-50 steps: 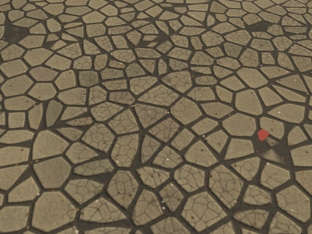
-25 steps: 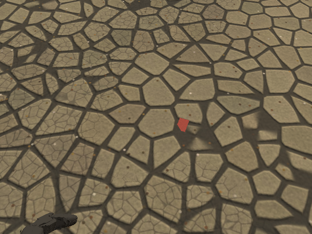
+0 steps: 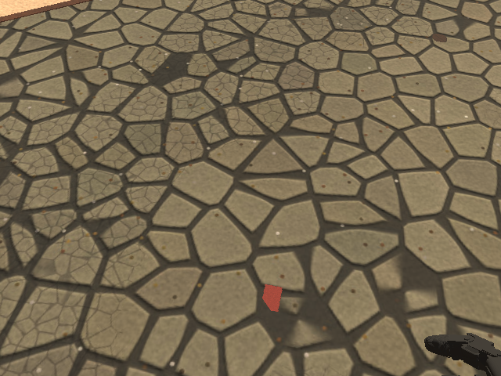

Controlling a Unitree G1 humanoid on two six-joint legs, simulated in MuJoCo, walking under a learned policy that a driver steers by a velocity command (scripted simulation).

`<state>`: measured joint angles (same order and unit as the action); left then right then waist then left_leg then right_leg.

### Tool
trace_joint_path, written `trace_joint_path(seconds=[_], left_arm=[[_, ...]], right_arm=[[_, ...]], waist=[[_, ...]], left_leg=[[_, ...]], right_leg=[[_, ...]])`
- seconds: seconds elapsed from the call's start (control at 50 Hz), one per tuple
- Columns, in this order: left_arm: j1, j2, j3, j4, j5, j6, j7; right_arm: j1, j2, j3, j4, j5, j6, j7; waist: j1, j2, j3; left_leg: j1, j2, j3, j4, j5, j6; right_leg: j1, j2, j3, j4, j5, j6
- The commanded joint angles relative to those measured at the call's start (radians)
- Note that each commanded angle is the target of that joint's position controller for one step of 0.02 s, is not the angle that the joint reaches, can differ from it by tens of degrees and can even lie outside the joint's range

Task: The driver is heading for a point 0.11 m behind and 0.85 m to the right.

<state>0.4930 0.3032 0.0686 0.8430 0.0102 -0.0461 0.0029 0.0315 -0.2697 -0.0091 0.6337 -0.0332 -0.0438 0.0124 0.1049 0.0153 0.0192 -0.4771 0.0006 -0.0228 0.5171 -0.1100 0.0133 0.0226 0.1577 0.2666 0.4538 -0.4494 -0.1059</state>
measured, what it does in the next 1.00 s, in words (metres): walks ahead, turning right: right foot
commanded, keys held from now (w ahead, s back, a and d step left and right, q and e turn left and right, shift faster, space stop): w+e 0.60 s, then w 0.28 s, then no key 0.12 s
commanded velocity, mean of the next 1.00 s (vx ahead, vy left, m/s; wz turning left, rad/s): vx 0.49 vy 0.00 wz -0.47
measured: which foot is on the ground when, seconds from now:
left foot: down 0.00-0.54, up 0.56-1.00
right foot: down 0.00-0.02, up 0.04-0.50, down 0.52-1.00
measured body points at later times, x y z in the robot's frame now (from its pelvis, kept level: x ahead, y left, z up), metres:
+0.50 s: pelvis +0.25 -0.02 +0.00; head +0.29 -0.04 +0.45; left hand +0.55 +0.11 -0.08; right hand +0.14 -0.27 -0.13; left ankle +0.12 +0.12 -0.72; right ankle +0.35 -0.14 -0.71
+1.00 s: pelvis +0.51 -0.13 +0.01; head +0.53 -0.15 +0.46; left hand +0.59 +0.12 -0.12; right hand +0.57 -0.43 -0.09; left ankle +0.71 -0.10 -0.69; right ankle +0.36 -0.13 -0.72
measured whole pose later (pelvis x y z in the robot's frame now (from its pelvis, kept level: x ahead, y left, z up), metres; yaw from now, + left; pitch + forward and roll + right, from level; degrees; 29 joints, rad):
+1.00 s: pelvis +0.51 -0.13 +0.01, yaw -27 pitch +1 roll -1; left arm 0.44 0.25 0.03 0.93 0.01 -0.06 0.01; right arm 0.09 -0.25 -0.02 0.73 -0.03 -0.02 0.03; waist 0.07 0.04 0.04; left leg -0.59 0.06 0.05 0.62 -0.03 0.02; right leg 0.09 0.14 0.08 0.22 -0.32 -0.11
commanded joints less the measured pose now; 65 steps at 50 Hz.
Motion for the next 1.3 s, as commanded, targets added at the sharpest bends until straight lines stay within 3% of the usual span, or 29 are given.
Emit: trace_joint_path(seconds=[0.02, 0.04, 0.06, 0.08, 0.1, 0.2, 0.4, 0.46, 0.5, 0.52, 0.54, 0.56, 0.58, 0.62, 0.64, 0.68, 0.72, 0.88, 0.94, 0.98, 1.02, 1.04, 1.06, 1.08, 1.1, 1.12, 1.16, 1.2, 1.3], left_arm=[[-0.034, 0.031, 0.004, -0.113, -0.033, -0.029, -0.006], [0.011, 0.092, 0.009, -0.117, -0.003, -0.022, -0.001], [-0.028, 0.118, 0.015, -0.087, 0.016, -0.006, 0.001], [-0.092, 0.110, 0.013, -0.085, 0.020, 0.000, -0.010], [-0.116, 0.090, 0.011, -0.086, 0.020, 0.007, -0.020], [-0.196, 0.051, 0.001, -0.115, 0.027, 0.043, -0.055], [-0.526, 0.004, -0.034, -0.230, 0.027, 0.035, -0.093], [-0.523, 0.022, -0.026, -0.236, 0.038, 0.037, -0.083], [-0.373, 0.053, -0.007, -0.195, 0.043, 0.029, -0.068], [-0.200, 0.085, 0.013, -0.137, 0.050, 0.022, -0.055], [-0.093, 0.188, 0.045, -0.121, 0.056, 0.025, -0.035], [-0.126, 0.260, 0.062, -0.150, 0.014, 0.036, -0.026], [-0.099, 0.232, 0.059, -0.138, 0.003, 0.044, -0.014], [-0.179, 0.134, 0.033, -0.108, -0.002, 0.031, -0.002], [-0.217, 0.104, 0.022, -0.107, -0.004, 0.021, 0.001], [-0.240, 0.074, 0.007, -0.106, -0.005, -0.002, -0.004], [-0.202, 0.086, 0.010, -0.078, -0.008, -0.016, -0.010], [-0.049, 0.090, 0.003, 0.009, -0.006, -0.031, -0.007], [-0.014, 0.071, -0.010, 0.044, 0.002, -0.027, 0.005], [-0.014, 0.074, -0.014, 0.063, 0.007, -0.026, 0.013], [-0.049, 0.099, -0.011, 0.071, 0.008, -0.029, 0.024], [-0.076, 0.113, -0.008, 0.074, 0.001, -0.030, 0.024], [-0.080, 0.098, -0.013, 0.057, -0.011, -0.040, 0.023], [0.085, -0.012, -0.033, 0.064, -0.045, -0.039, 0.024], [0.101, 0.063, -0.016, 0.098, -0.034, -0.026, 0.031], [0.034, 0.074, -0.010, 0.097, -0.013, -0.015, 0.033], [-0.073, 0.049, -0.013, 0.081, 0.005, 0.007, 0.023], [-0.063, 0.028, -0.011, 0.088, 0.021, 0.043, 0.008], [-0.126, 0.006, -0.011, 0.050, 0.016, 0.081, -0.005]], right_arm=[[0.406, -0.288, -0.092, 0.014, -0.032, -0.021, -0.044], [0.350, -0.281, -0.096, 0.015, -0.014, -0.008, -0.038], [0.272, -0.183, -0.077, 0.001, -0.005, -0.003, -0.034], [0.232, -0.117, -0.061, 0.005, 0.001, -0.005, -0.028], [0.214, -0.094, -0.053, 0.014, -0.002, -0.008, -0.026], [0.278, -0.101, -0.058, 0.081, 0.019, -0.050, -0.011], [0.379, -0.134, -0.068, 0.167, 0.017, -0.043, -0.019], [0.409, -0.166, -0.072, 0.195, 0.016, -0.023, -0.029], [0.413, -0.195, -0.075, 0.202, 0.015, -0.005, -0.035], [0.399, -0.195, -0.072, 0.190, 0.017, 0.001, -0.035], [0.429, -0.124, -0.054, 0.140, 0.022, -0.002, -0.025], [0.377, -0.108, -0.055, 0.067, 0.016, -0.007, -0.011], [0.255, -0.165, -0.065, 0.044, 0.008, -0.012, -0.010], [0.269, -0.119, -0.048, 0.064, 0.022, -0.027, -0.008], [0.287, -0.114, -0.048, 0.074, 0.005, -0.013, -0.007], [0.341, -0.100, -0.046, 0.102, -0.015, 0.019, 0.004], [0.317, -0.082, -0.044, 0.101, -0.011, 0.031, 0.014], [0.042, -0.072, -0.042, 0.033, 0.001, 0.025, 0.019], [-0.017, -0.046, -0.030, 0.017, 0.003, 0.012, 0.018], [0.011, -0.045, -0.028, 0.028, 0.003, 0.002, 0.013], [0.164, -0.084, -0.042, 0.086, -0.002, -0.011, -0.001], [0.282, -0.095, -0.047, 0.125, -0.004, -0.026, -0.010], [0.403, -0.141, -0.057, 0.162, -0.015, -0.041, -0.023], [0.463, -0.236, -0.077, 0.165, -0.022, -0.038, -0.021], [0.469, -0.184, -0.071, 0.173, 0.029, -0.024, -0.010], [0.360, -0.146, -0.061, 0.153, 0.042, -0.021, -0.008], [0.204, -0.046, -0.028, 0.134, 0.032, -0.015, -0.018], [0.196, -0.057, -0.028, 0.148, 0.024, -0.009, -0.028], [0.177, -0.100, -0.044, 0.155, 0.009, 0.013, -0.036]], waist=[[-0.215, 0.198, -0.308], [-0.152, 0.278, -0.318], [-0.128, 0.118, -0.165], [-0.130, 0.024, -0.068], [-0.114, 0.032, -0.025], [-0.098, 0.085, 0.002], [-0.154, 0.074, 0.073], [-0.139, 0.083, 0.050], [-0.071, 0.089, -0.051], [0.007, 0.044, -0.147], [0.024, -0.116, -0.275], [-0.017, -0.249, -0.346], [0.029, -0.099, -0.254], [-0.070, -0.020, -0.060], [-0.111, -0.016, -0.032], [-0.146, -0.035, -0.049], [-0.143, -0.041, -0.033], [-0.050, -0.058, 0.047], [-0.036, -0.053, 0.069], [-0.050, -0.079, 0.051], [-0.117, -0.098, -0.008], [-0.181, -0.079, -0.053], [-0.221, -0.026, -0.145], [-0.167, 0.218, -0.321], [-0.170, 0.151, -0.427], [-0.139, 0.057, -0.298], [-0.100, 0.025, -0.093], [-0.074, 0.058, -0.063], [-0.063, 0.104, -0.068]], left_leg=[[0.788, 0.385, -0.490, -0.135, -0.313, 0.129], [0.731, 0.457, -0.781, -0.224, -0.357, 0.194], [0.589, 0.421, -0.655, -0.236, -0.407, 0.189], [0.471, 0.364, -0.493, -0.254, -0.342, 0.175], [0.402, 0.315, -0.368, -0.280, -0.241, 0.147], [0.366, 0.272, -0.102, -0.328, 0.147, 0.144], [0.446, 0.254, 0.176, -0.342, 0.292, 0.101], [0.537, 0.274, 0.230, -0.213, 0.609, 0.085], [0.541, 0.275, 0.261, 0.051, 0.823, 0.078], [0.429, 0.255, 0.282, 0.287, 0.711, 0.054], [0.118, 0.201, 0.282, 0.619, 0.218, 0.011], [-0.195, -0.003, 0.161, 0.902, -0.448, -0.041], [-0.303, 0.042, 0.024, 0.910, -0.367, -0.033], [-0.220, 0.123, 0.016, 0.725, -0.245, -0.020], [-0.147, 0.139, 0.010, 0.663, -0.243, -0.026], [-0.057, 0.137, 0.023, 0.612, -0.223, -0.037], [-0.069, 0.133, 0.038, 0.550, -0.157, -0.044], [-0.224, 0.111, 0.050, 0.252, 0.106, -0.031], [-0.160, 0.057, 0.091, 0.137, 0.112, -0.006], [-0.052, 0.014, 0.100, 0.080, 0.089, 0.023], [0.108, -0.037, 0.092, 0.028, 0.040, 0.059], [0.239, -0.032, 0.086, -0.077, 0.143, 0.077], [0.478, 0.090, -0.004, -0.064, 0.469, 0.105], [0.794, 0.427, -0.317, 0.053, 1.067, 0.282], [0.790, 0.461, -0.455, -0.002, 1.175, 0.356], [0.641, 0.419, -0.339, -0.066, 0.992, 0.329], [0.404, 0.326, -0.171, -0.176, 0.729, 0.251], [0.259, 0.268, -0.066, -0.225, 0.629, 0.218], [0.187, 0.261, 0.031, -0.265, 0.292, 0.222]], right_leg=[[-0.511, -0.010, -0.080, 0.646, 0.115, 0.025], [-0.636, -0.022, -0.119, 0.780, -0.080, 0.025], [-0.662, -0.095, -0.122, 0.826, 0.005, 0.025], [-0.644, -0.126, -0.142, 0.796, 0.073, 0.030], [-0.621, -0.153, -0.155, 0.751, 0.104, 0.036], [-0.650, -0.186, -0.186, 0.699, 0.184, 0.050], [-0.625, -0.200, -0.338, 0.242, 0.392, 0.031], [-0.542, -0.140, -0.391, 0.171, 0.256, -0.018], [-0.351, -0.062, -0.406, 0.124, 0.175, -0.067], [-0.119, -0.048, -0.371, 0.054, 0.198, -0.102], [0.192, -0.300, -0.020, 0.015, 0.010, -0.182], [0.328, -0.515, 0.502, -0.141, 0.067, -0.298], [0.288, -0.483, 0.389, -0.160, 0.236, -0.284], [0.025, -0.400, 0.134, -0.172, 0.502, -0.212], [-0.069, -0.351, 0.066, -0.185, 0.572, -0.182], [-0.148, -0.306, -0.002, -0.217, 0.637, -0.169], [-0.176, -0.286, -0.036, -0.260, 0.620, -0.165], [-0.024, -0.288, -0.066, -0.297, 0.652, -0.103], [0.004, -0.277, -0.119, -0.222, 0.925, -0.075], [0.007, -0.280, -0.123, -0.160, 1.064, -0.048], [0.032, -0.276, -0.111, -0.018, 1.227, -0.017], [0.022, -0.246, -0.130, 0.127, 1.194, -0.001], [-0.114, -0.198, -0.146, 0.320, 0.934, 0.016], [-0.367, -0.048, -0.207, 0.707, 0.117, 0.061], [-0.431, 0.013, -0.141, 0.841, -0.148, 0.066], [-0.456, -0.042, -0.104, 0.862, -0.080, 0.073], [-0.472, -0.120, -0.149, 0.756, -0.014, 0.085], [-0.376, -0.126, -0.197, 0.709, 0.040, 0.100], [-0.396, -0.153, -0.247, 0.567, 0.082, 0.112]])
